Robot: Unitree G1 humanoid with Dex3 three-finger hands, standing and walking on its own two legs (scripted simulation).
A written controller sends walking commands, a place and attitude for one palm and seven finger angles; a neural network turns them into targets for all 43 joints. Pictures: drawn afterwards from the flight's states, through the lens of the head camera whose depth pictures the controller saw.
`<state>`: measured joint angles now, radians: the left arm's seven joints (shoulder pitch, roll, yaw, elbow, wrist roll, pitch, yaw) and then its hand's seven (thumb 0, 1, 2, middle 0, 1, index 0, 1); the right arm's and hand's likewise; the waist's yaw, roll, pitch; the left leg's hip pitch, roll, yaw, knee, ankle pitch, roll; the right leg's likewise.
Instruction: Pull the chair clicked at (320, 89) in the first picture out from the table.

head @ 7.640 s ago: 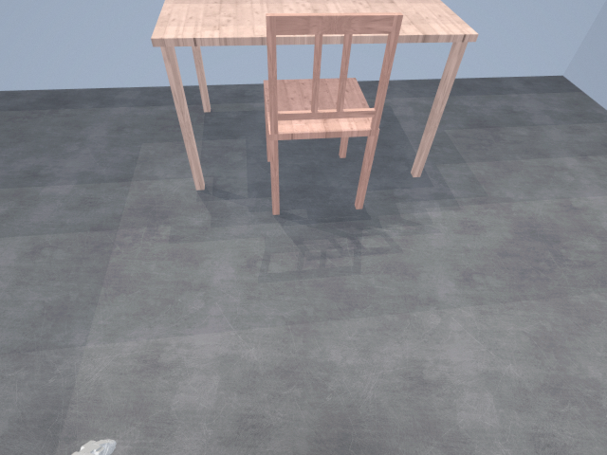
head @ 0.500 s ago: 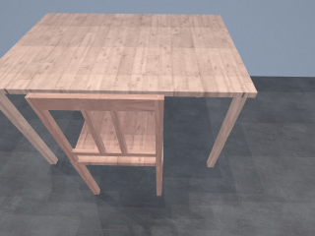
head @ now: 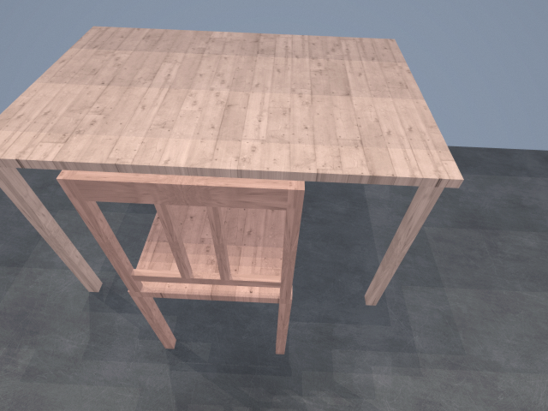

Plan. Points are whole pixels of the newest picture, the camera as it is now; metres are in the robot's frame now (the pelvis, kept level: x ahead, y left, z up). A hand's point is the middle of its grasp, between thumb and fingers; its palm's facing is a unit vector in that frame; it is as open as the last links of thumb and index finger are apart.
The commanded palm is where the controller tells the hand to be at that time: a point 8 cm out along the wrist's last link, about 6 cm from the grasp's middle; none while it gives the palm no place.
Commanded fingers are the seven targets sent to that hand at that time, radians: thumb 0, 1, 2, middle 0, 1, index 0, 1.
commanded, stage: come to a stop and stand still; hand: left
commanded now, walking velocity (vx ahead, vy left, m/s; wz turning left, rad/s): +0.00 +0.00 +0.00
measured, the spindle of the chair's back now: (176, 242) +0.45 +0.24 -0.11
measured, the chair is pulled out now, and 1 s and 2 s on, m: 0.00 0.00 0.00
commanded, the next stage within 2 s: look again from close up in 0.26 s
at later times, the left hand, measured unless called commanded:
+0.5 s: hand out of the picture +0.00 +0.20 -0.18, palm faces +0.02 -0.97 -0.23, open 7.4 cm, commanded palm none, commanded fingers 0.00 0.90 0.90 -0.20 -0.30 -0.20 -0.30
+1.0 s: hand out of the picture +0.00 +0.24 -0.18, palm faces +0.00 -0.98 -0.21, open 7.4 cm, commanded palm none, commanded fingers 0.00 0.90 0.90 -0.20 -0.30 -0.20 -0.30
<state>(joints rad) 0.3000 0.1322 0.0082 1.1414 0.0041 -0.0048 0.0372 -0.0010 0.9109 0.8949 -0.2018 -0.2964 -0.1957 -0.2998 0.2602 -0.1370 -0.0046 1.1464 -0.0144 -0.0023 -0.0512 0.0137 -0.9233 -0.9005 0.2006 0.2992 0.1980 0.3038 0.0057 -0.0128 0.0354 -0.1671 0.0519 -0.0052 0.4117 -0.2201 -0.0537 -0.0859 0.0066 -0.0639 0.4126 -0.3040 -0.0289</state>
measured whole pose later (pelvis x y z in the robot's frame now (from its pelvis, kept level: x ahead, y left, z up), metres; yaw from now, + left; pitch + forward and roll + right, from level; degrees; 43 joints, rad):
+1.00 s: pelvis -0.02 +0.05 -0.01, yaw +0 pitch -1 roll -1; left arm 0.28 0.20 -0.01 1.02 0.02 0.00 0.04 0.00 0.91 0.89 -0.20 -0.30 -0.20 -0.30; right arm 0.20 -0.16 -0.01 1.05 -0.01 0.00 -0.01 0.00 -0.91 -0.90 0.20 0.30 0.20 0.30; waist 0.00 -0.03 0.04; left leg -0.26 -0.01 0.02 0.52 -0.24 0.02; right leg -0.16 -0.06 -0.04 0.48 -0.30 0.05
